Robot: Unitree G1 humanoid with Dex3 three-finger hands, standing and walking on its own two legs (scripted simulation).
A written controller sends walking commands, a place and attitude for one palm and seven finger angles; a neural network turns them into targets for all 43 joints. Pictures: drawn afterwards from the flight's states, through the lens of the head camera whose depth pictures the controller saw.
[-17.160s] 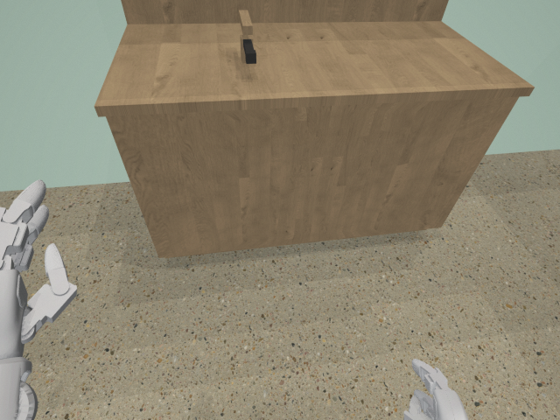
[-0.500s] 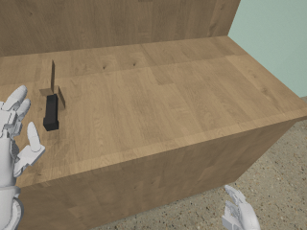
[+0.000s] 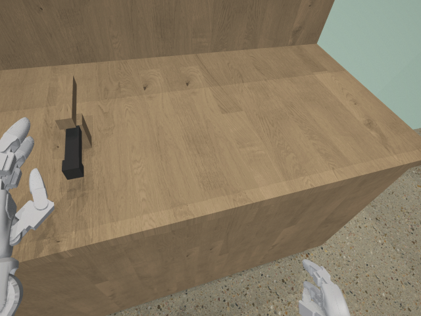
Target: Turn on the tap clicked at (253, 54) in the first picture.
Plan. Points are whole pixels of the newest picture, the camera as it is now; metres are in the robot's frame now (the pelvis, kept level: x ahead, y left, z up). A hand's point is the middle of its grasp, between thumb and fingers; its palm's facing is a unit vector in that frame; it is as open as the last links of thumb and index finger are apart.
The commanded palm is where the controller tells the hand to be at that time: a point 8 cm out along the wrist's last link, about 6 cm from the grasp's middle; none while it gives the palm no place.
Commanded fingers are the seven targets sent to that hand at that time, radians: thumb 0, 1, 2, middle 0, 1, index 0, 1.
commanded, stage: look again from close up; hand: left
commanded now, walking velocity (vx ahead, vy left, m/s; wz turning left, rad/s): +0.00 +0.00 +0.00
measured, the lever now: (73, 168) +0.33 +0.29 +0.08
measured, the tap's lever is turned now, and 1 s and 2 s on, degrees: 0 0 0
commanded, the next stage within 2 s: turn the palm inward beside the body in 0.14 s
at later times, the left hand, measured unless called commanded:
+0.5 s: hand (55, 209) +0.21 +0.24 +0.16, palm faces +0.29 -0.90 -0.33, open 7.4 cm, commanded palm +0.14 +0.29 +0.17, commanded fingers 0.00 0.90 0.90 -0.20 -0.30 -0.20 -0.30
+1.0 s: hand (89, 229) +0.19 +0.19 +0.15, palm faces +0.47 -0.83 -0.29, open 7.4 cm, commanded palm +0.12 +0.24 +0.16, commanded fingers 0.00 0.90 0.90 -0.20 -0.30 -0.20 -0.30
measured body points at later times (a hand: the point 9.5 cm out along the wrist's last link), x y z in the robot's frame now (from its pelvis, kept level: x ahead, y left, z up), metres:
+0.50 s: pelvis +0.00 +0.00 -0.01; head -0.01 -0.01 +0.44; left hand +0.19 +0.28 +0.18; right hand +0.21 -0.20 -0.08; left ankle -0.03 +0.07 -0.74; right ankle +0.05 -0.11 -0.74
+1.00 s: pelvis -0.02 -0.08 -0.02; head -0.02 -0.11 +0.42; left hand +0.16 +0.23 +0.17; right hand +0.20 -0.30 -0.11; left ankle -0.03 +0.07 -0.74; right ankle +0.04 -0.11 -0.74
